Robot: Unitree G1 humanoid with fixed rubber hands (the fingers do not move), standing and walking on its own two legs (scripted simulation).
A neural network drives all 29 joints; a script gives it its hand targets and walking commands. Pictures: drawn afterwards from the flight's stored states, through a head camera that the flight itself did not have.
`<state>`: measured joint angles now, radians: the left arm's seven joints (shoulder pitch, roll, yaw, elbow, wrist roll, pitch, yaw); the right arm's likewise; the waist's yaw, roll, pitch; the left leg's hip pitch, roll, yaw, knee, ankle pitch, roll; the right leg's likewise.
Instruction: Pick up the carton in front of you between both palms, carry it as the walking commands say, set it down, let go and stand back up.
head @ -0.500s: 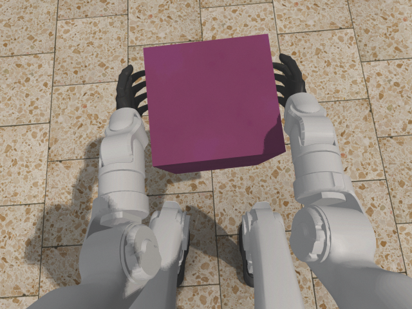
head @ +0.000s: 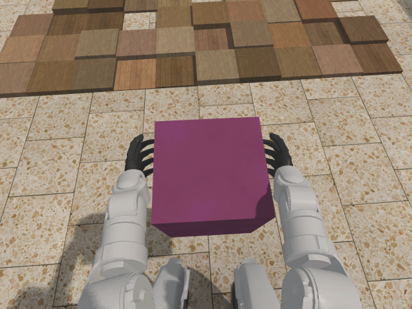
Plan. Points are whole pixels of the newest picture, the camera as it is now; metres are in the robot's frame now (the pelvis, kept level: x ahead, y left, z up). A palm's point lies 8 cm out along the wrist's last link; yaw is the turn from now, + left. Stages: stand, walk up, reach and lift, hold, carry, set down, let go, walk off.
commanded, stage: reach and lift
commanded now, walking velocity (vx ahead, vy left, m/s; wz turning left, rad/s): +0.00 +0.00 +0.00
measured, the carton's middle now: (209, 184) +0.39 +0.01 -0.10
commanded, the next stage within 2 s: hold in 1.60 s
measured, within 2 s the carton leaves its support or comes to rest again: neither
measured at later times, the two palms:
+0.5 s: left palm (107, 152) +0.35 +0.15 +0.13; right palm (315, 160) +0.35 -0.14 +0.12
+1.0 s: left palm (95, 146) +0.34 +0.15 +0.17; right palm (330, 156) +0.34 -0.14 +0.16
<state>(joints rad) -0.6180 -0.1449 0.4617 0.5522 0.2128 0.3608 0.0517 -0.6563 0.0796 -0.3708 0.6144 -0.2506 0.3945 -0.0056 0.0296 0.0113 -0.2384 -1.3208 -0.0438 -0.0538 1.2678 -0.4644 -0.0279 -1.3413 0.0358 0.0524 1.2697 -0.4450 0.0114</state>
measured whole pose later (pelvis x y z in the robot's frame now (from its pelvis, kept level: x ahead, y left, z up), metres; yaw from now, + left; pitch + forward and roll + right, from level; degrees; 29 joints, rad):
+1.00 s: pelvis +0.03 +0.01 +0.13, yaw +0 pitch -5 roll +0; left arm -0.37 -0.18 0.35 0.39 0.32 0.59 -0.02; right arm -0.35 0.18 -0.32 0.37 -0.32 0.62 0.03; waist 0.00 0.01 0.04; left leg -0.17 -0.02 -0.07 0.47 -0.22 -0.01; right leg -0.18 0.02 0.06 0.46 -0.20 0.01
